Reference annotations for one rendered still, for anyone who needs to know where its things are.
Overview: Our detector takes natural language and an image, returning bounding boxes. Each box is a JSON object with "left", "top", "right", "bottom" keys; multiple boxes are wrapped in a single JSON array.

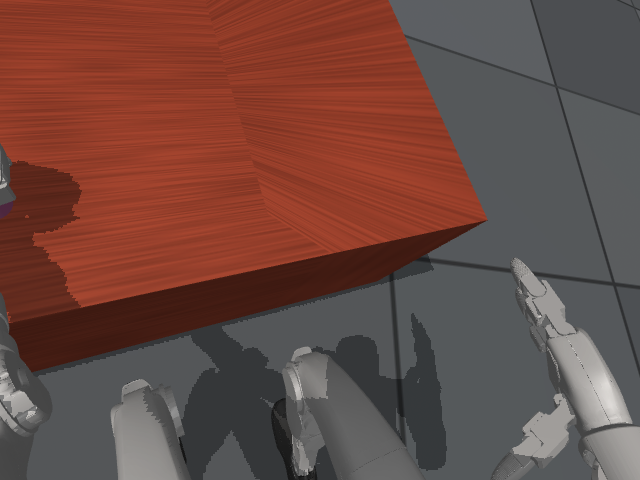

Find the right robot foot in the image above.
[{"left": 271, "top": 398, "right": 317, "bottom": 480}]

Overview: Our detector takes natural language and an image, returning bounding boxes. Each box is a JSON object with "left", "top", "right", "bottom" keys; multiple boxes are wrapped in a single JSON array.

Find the right robot arm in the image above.
[{"left": 578, "top": 423, "right": 640, "bottom": 480}]

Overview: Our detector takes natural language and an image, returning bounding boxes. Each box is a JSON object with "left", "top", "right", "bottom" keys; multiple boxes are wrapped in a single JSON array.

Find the left robot hand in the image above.
[{"left": 0, "top": 144, "right": 17, "bottom": 205}]

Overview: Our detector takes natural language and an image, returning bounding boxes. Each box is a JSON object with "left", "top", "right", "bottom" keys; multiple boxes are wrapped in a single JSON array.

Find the left robot arm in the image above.
[{"left": 0, "top": 292, "right": 53, "bottom": 480}]

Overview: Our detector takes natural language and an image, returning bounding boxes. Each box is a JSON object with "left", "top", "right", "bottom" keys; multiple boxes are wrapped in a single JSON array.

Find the right robot hand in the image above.
[{"left": 490, "top": 257, "right": 632, "bottom": 480}]

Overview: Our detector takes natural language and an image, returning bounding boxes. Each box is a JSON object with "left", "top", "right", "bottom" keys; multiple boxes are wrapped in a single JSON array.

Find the can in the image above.
[{"left": 0, "top": 201, "right": 13, "bottom": 219}]

